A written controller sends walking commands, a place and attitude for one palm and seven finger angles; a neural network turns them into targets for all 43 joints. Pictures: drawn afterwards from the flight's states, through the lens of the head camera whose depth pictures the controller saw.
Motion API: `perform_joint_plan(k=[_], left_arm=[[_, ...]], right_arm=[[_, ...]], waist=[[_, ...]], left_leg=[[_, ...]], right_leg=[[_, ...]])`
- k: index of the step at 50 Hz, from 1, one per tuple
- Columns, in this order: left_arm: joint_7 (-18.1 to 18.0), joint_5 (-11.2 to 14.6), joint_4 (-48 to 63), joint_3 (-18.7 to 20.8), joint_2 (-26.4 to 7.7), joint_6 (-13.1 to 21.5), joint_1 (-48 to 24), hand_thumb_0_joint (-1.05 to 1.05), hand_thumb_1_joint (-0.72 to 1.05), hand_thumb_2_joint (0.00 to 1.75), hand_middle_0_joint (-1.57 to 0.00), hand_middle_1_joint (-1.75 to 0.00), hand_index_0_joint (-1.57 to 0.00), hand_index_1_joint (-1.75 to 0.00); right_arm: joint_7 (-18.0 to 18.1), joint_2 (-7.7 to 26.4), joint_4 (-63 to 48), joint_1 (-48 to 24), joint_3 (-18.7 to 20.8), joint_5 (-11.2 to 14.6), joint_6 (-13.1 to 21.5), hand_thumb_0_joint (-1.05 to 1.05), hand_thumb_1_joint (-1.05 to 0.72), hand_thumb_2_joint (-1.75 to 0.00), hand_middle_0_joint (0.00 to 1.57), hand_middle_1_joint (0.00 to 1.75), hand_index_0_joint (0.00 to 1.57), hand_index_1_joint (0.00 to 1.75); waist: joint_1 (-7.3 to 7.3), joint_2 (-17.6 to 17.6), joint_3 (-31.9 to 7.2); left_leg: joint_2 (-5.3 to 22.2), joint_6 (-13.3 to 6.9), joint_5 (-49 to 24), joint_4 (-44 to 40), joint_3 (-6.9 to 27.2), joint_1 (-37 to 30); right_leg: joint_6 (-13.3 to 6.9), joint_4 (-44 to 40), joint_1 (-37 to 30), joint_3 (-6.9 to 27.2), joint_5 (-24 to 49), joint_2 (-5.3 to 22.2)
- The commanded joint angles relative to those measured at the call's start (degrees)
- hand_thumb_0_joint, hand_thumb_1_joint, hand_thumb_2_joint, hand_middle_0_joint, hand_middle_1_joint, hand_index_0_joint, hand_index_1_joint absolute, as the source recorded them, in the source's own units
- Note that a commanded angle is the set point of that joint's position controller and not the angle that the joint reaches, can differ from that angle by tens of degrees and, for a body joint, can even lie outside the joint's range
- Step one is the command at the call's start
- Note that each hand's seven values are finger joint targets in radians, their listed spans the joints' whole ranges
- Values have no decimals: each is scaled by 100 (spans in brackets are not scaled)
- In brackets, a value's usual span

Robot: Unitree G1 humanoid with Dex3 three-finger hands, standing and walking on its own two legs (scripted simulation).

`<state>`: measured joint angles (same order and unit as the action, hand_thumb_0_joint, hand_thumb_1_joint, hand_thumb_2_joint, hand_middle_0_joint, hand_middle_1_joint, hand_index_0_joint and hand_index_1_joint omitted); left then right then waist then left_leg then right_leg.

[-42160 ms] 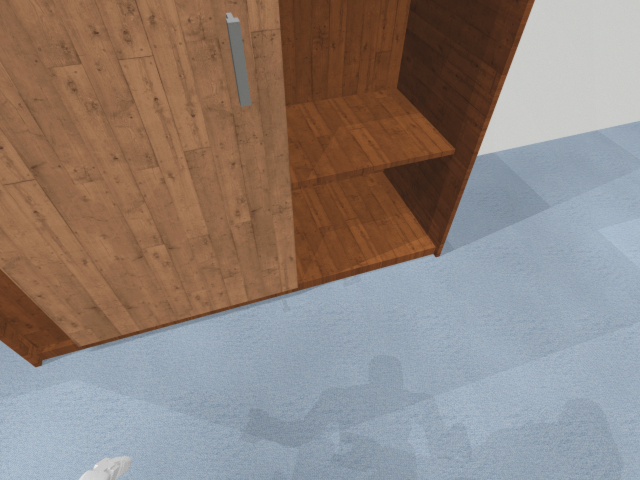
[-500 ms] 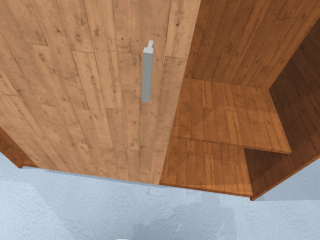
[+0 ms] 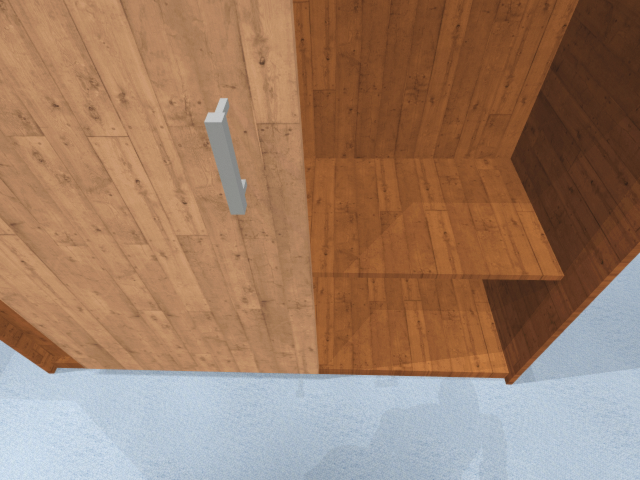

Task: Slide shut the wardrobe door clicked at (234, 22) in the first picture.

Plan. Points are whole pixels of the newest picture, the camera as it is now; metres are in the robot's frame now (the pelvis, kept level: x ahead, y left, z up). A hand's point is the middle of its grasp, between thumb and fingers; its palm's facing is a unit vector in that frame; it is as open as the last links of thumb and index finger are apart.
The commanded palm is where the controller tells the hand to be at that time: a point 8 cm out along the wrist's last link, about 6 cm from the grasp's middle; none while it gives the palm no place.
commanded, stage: come to a stop and stand still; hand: left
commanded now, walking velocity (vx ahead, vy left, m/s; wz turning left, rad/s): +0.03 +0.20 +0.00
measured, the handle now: (231, 159) +0.50 +0.14 +0.14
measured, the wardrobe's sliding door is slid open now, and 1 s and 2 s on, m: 0.59 0.59 0.59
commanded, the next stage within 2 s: look again from close up in 0.56 s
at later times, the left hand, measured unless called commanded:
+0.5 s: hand out of the picture +0.02 +0.18 -0.18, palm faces +0.07 -0.98 -0.19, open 7.3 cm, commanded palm none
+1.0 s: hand out of the picture +0.01 +0.22 -0.18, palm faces +0.02 -0.97 -0.25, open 7.3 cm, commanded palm none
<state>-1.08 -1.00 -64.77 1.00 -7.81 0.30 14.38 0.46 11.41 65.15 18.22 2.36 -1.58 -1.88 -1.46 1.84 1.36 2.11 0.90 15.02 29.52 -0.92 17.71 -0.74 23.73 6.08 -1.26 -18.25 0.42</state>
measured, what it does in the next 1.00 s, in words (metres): stands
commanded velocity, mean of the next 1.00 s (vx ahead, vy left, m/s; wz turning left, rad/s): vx -0.01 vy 0.02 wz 0.00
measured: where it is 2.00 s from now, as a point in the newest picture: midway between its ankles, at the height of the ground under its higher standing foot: outside the picture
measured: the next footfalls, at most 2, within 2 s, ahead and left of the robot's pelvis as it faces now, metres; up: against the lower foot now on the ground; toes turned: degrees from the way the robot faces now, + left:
none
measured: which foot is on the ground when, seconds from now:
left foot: down 0.00-1.00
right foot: down 0.00-1.00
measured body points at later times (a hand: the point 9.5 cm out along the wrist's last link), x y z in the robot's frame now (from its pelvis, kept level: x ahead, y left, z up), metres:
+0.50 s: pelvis +0.02 +0.01 +0.00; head +0.04 +0.01 +0.44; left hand +0.02 +0.23 -0.17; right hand +0.06 -0.22 -0.16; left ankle +0.02 +0.13 -0.74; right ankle -0.06 -0.11 -0.74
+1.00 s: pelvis -0.01 +0.03 -0.01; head -0.01 +0.01 +0.44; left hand +0.01 +0.27 -0.16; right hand +0.01 -0.20 -0.17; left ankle +0.02 +0.13 -0.74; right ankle -0.06 -0.11 -0.74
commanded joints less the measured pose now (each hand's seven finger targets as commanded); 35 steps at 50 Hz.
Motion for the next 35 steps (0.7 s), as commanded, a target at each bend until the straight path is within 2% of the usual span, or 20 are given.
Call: perform_joint_plan(k=[1,2,3,5,7,9,11,12,13,14,16,17,19,23,27,31,32,33,34,35], left_arm=[[-66,44,147,108,-720,222,168,0,90,90,-20,-30,-20,-30],[-93,44,143,144,-754,200,190,0,90,90,-20,-30,-20,-30],[-117,48,118,153,-739,198,322,0,90,90,-20,-30,-20,-30],[-167,55,87,194,-792,167,456,0,90,90,-20,-30,-20,-30],[-210,57,101,223,-784,120,468,0,90,90,-20,-30,-20,-30],[-213,90,111,199,-710,102,510,0,90,90,-20,-30,-20,-30],[-229,79,128,215,-676,74,464,0,90,90,-20,-30,-20,-30],[-229,78,123,190,-622,60,405,0,90,90,-20,-30,-20,-30],[-227,68,101,182,-576,56,487,0,90,90,-20,-30,-20,-30],[-218,60,94,176,-558,48,451,0,90,90,-20,-30,-20,-30],[-198,56,60,151,-533,42,422,0,90,90,-20,-30,-20,-30],[-192,49,68,143,-509,36,369,0,90,90,-20,-30,-20,-30],[-180,49,37,108,-495,38,384,0,90,90,-20,-30,-20,-30],[-157,42,-10,67,-471,41,416,0,90,90,-20,-30,-20,-30],[-142,45,-14,51,-502,51,392,0,90,90,-20,-30,-20,-30],[-129,51,-34,42,-563,74,430,0,90,90,-20,-30,-20,-30],[-132,49,-24,40,-544,71,430,0,90,90,-20,-30,-20,-30],[-364,-96,76,-21,-673,279,830,0,90,90,-20,-30,-20,-30],[-337,-46,377,60,-934,289,615,0,90,90,-20,-30,-20,-30],[-287,-16,430,19,-847,265,466,0,90,90,-20,-30,-20,-30]], right_arm=[[43,193,-151,167,-3,7,210,0,-90,-90,20,30,20,30],[52,152,-131,220,-10,30,186,0,-90,-90,20,30,20,30],[74,168,-143,123,-15,34,183,0,-90,-90,20,30,20,30],[112,213,-183,135,-9,50,153,0,-90,-90,20,30,20,30],[148,189,-184,225,-6,74,120,0,-90,-90,20,30,20,30],[190,246,-137,294,-19,69,153,0,-90,-90,20,30,20,30],[228,308,-98,402,8,72,197,0,-90,-90,20,30,20,30],[241,256,-88,416,-1,85,191,0,-90,-90,20,30,20,30],[243,292,-129,259,9,82,190,0,-90,-90,20,30,20,30],[241,295,-144,244,10,80,188,0,-90,-90,20,30,20,30],[240,294,-179,132,4,79,192,0,-90,-90,20,30,20,30],[236,225,-160,166,-9,84,188,0,-90,-90,20,30,20,30],[229,287,-170,7,-9,80,197,0,-90,-90,20,30,20,30],[219,296,-156,-122,-34,71,211,0,-90,-90,20,30,20,30],[213,282,-146,-66,-51,75,216,0,-90,-90,20,30,20,30],[203,373,-146,-136,-60,77,240,0,-90,-90,20,30,20,30],[203,286,-120,-85,-63,84,235,0,-90,-90,20,30,20,30],[104,517,-601,-561,-90,135,385,0,-90,-90,20,30,20,30],[72,268,-716,-195,-100,95,384,0,-90,-90,20,30,20,30],[103,260,-692,-179,-95,85,360,0,-90,-90,20,30,20,30]], waist=[[47,-1196,556],[70,-1024,562],[141,-940,590],[188,-908,500],[162,-909,356],[136,-573,-45],[108,-99,-377],[101,-98,-340],[137,-173,-256],[102,-126,-215],[109,-155,-116],[91,-311,-79],[102,-260,133],[134,-175,294],[103,-276,193],[103,-245,132],[112,-297,149],[271,57,261],[28,-101,-55],[31,81,13]], left_leg=[[23,2,-301,3,111,-11],[35,-4,-331,80,67,83],[39,5,-249,90,78,42],[99,10,-238,23,25,48],[152,-15,-767,-14,-30,-79],[243,-78,-2050,-199,-17,-804],[395,-267,-3132,72,126,-1283],[436,-333,-3134,79,202,-1176],[447,-311,-2962,42,244,-1252],[448,-299,-2760,-35,280,-1195],[422,-291,-2600,-134,326,-1169],[415,-300,-2429,-194,345,-1014],[396,-268,-2208,-342,375,-1061],[356,-261,-2008,-533,416,-1066],[364,-275,-1894,-637,430,-1057],[350,-246,-2001,-703,426,-1205],[346,-259,-1858,-714,424,-1084],[314,-141,-3033,550,114,-920],[251,-232,-1689,431,196,-545],[210,-275,-1306,216,154,-497]], right_leg=[[-496,-825,336,834,2163,1286],[-483,-713,162,717,2545,1331],[-492,-558,161,808,3140,1361],[-545,-252,-98,789,4079,1449],[-489,15,-228,635,4565,1343],[-305,300,-75,421,4390,996],[-169,420,76,251,3574,770],[-137,288,37,203,3098,708],[-138,195,208,298,2802,699],[-143,125,200,305,2542,695],[-128,42,210,283,2349,670],[-110,-27,79,197,2193,631],[-103,-122,277,275,1932,632],[-76,-295,304,275,1613,606],[-56,-419,116,201,1474,594],[-40,-454,147,241,1566,620],[-41,-516,34,181,1492,616],[65,-281,631,595,3611,714],[-89,-5,138,508,3619,893],[-163,119,198,454,3341,846]])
